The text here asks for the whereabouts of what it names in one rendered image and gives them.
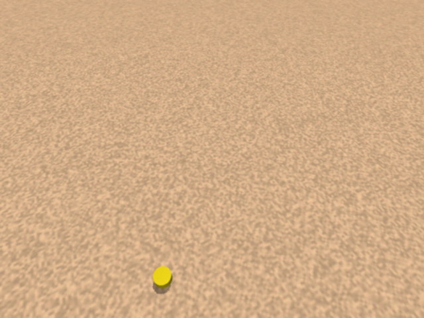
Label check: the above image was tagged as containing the tin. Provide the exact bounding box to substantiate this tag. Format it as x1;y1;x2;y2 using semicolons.
153;266;172;288

